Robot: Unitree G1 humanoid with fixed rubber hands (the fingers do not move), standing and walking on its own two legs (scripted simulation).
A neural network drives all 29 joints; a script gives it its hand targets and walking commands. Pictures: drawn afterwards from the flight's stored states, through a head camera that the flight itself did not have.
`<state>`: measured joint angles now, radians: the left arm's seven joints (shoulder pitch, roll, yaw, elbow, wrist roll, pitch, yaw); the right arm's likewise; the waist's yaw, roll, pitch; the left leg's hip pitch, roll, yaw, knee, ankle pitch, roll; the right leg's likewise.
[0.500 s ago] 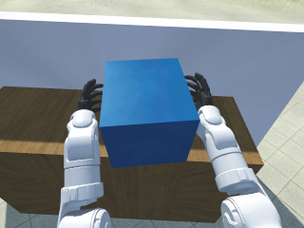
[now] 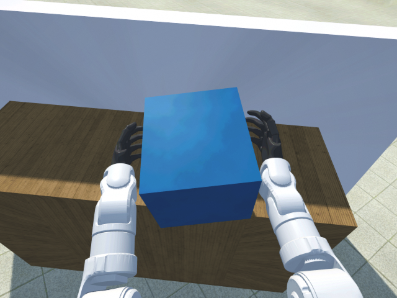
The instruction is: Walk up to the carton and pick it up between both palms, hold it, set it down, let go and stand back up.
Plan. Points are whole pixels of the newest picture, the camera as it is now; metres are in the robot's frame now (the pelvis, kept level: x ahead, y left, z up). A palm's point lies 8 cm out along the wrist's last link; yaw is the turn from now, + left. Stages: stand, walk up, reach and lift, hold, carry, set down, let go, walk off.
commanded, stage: set down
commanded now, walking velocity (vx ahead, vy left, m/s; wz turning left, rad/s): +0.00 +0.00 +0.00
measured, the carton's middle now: (198, 158) +0.38 +0.00 +0.08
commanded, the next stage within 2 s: none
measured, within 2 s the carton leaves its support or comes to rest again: neither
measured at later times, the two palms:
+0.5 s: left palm (127, 159) +0.38 +0.15 +0.09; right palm (265, 149) +0.38 -0.14 +0.11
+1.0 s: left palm (135, 160) +0.40 +0.14 +0.07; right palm (266, 146) +0.40 -0.15 +0.10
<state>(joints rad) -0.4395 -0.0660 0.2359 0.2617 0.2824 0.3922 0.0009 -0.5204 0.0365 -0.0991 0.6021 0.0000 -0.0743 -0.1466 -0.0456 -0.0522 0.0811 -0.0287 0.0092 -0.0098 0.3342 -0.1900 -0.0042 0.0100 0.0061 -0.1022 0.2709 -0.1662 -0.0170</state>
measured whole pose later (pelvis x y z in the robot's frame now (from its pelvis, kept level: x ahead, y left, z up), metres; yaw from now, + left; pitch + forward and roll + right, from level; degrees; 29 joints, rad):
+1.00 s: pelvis +0.01 +0.00 +0.00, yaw -2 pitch +0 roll +0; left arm -0.64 -0.08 0.40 0.76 0.30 0.11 0.03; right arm -0.70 0.06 -0.41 0.93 -0.25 -0.21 -0.06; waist 0.01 -0.03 0.01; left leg -0.12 0.02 0.03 0.29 -0.18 0.00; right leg -0.11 0.01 -0.06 0.26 -0.15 -0.02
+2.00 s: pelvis +0.02 +0.00 +0.00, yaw -4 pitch +12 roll +0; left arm -0.74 -0.05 0.47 1.05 0.29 -0.16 0.07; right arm -0.77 0.06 -0.55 1.05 -0.39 -0.32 -0.06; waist 0.02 0.01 -0.07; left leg -0.37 0.02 0.05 0.34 -0.18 0.00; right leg -0.37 0.01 -0.05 0.30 -0.15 -0.02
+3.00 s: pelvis +0.02 +0.00 +0.00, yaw -4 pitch +13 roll +0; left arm -0.75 -0.11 0.60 1.00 0.43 -0.25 0.04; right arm -0.73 0.10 -0.66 0.96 -0.48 -0.34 -0.03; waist 0.03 -0.03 -0.05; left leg -0.41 0.02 0.06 0.37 -0.20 0.01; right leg -0.41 0.01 -0.03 0.35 -0.17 -0.01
